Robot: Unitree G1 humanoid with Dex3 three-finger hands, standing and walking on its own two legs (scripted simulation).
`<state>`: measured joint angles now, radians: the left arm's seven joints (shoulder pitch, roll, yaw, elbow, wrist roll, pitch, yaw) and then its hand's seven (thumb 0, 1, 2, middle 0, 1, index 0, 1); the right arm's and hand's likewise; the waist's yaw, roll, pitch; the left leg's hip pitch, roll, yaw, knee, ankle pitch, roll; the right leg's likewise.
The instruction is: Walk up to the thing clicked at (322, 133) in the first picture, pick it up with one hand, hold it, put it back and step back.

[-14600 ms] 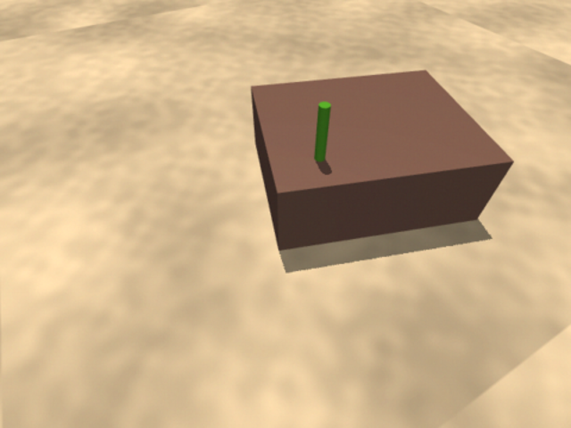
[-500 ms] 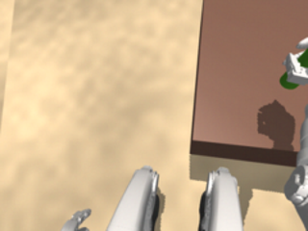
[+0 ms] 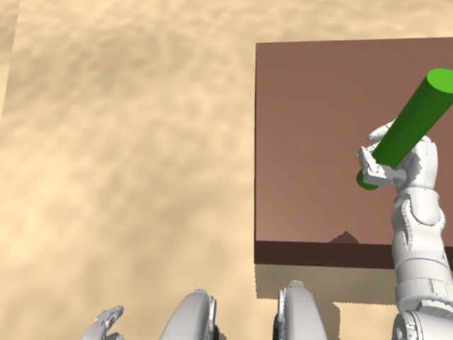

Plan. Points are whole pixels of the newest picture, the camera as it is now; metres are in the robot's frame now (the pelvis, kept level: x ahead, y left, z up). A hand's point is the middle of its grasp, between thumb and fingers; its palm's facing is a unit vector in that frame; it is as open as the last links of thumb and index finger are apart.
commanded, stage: lift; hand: right
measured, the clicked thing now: (397, 142) +0.43 -0.24 +0.07
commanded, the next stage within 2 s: hold in 0.96 s
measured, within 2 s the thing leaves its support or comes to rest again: neither
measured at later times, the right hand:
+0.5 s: hand (380, 160) +0.38 -0.19 +0.09, palm faces +0.18 +0.98 +0.01, open 5.8 cm
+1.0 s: hand (382, 150) +0.38 -0.18 +0.12, palm faces +0.18 +0.98 +0.00, open 5.8 cm
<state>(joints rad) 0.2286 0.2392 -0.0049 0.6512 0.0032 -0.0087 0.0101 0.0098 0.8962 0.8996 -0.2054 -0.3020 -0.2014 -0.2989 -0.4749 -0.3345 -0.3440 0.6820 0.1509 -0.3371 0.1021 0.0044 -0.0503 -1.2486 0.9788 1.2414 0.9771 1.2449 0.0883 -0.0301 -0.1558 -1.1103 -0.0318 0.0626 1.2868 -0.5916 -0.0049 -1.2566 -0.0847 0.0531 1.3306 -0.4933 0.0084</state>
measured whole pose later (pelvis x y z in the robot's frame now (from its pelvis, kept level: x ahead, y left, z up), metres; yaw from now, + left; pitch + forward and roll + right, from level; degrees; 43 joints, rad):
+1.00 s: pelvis +0.03 +0.00 +0.08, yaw -2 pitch +11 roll +2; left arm 0.23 0.21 0.00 0.68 0.00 -0.03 0.05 0.01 0.91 0.88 -0.20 -0.30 -0.20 -0.29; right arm -0.20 -0.19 -0.17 0.48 0.16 -0.37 0.01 0.00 -0.05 -1.25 0.98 1.24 0.98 1.24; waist 0.03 -0.01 -0.06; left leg -0.59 -0.01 0.02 0.88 -0.47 -0.01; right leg -0.71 -0.06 -0.01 0.90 -0.39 0.01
